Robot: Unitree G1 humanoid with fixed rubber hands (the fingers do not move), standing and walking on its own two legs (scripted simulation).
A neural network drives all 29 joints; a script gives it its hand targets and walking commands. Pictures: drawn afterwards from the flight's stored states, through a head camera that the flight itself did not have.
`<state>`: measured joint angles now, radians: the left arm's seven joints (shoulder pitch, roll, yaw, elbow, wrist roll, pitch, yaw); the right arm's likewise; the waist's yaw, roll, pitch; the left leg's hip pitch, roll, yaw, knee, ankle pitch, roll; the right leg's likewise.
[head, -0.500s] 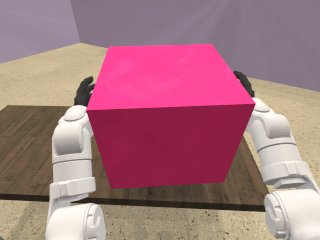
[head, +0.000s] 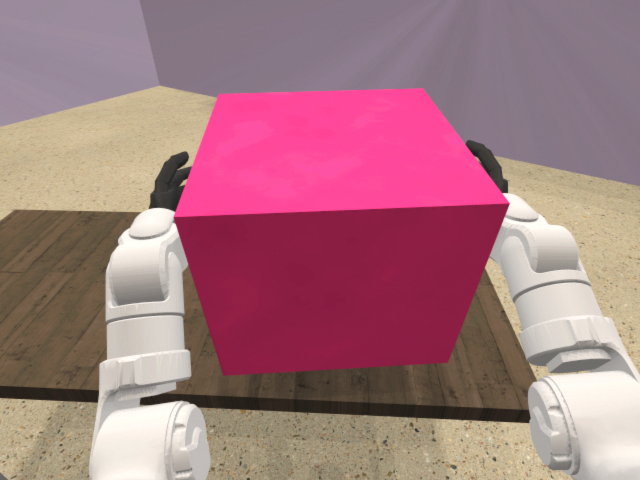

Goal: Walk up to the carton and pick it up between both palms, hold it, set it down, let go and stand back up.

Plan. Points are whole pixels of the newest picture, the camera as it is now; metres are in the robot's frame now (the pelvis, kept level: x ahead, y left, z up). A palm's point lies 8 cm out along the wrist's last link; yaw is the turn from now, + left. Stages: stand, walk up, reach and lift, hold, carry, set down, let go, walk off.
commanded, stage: hold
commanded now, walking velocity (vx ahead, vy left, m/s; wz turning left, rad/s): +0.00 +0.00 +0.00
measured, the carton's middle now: (329, 223) +0.40 +0.00 +0.20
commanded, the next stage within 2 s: none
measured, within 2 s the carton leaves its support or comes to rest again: neither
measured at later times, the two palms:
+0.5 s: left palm (172, 219) +0.36 +0.18 +0.24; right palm (487, 204) +0.37 -0.19 +0.24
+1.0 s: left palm (170, 213) +0.36 +0.18 +0.25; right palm (489, 201) +0.37 -0.19 +0.24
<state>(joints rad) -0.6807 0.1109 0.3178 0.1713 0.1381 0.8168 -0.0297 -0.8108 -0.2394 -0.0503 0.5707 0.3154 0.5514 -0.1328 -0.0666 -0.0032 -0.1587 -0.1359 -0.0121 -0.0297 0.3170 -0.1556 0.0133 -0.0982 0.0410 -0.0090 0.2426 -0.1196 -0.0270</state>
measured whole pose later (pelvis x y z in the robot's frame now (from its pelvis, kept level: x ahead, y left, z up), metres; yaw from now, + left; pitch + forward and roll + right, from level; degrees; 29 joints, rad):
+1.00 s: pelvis +0.00 +0.00 +0.00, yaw +0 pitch -1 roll -1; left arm -0.70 0.12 0.33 0.20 0.14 0.81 -0.03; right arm -0.82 -0.24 -0.05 0.58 0.31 0.56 -0.13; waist -0.06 0.00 -0.17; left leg -0.14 -0.01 -0.03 0.31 -0.15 0.01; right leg -0.10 0.05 0.00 0.24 -0.12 -0.03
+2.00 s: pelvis +0.00 +0.00 +0.00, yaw +0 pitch -1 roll -1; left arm -0.69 0.11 0.32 0.20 0.14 0.81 -0.03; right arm -0.82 -0.24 -0.05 0.58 0.31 0.57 -0.14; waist -0.07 0.00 -0.17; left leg -0.14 -0.01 -0.04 0.31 -0.15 0.01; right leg -0.11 0.05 0.00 0.25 -0.12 -0.03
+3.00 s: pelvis +0.00 +0.00 +0.00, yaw +0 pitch -2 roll -1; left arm -0.68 0.11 0.31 0.19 0.14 0.82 -0.03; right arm -0.82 -0.25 -0.04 0.58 0.32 0.57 -0.14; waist -0.07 0.00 -0.17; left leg -0.13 -0.01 -0.05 0.31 -0.16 0.01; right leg -0.09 0.05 0.01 0.24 -0.12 -0.03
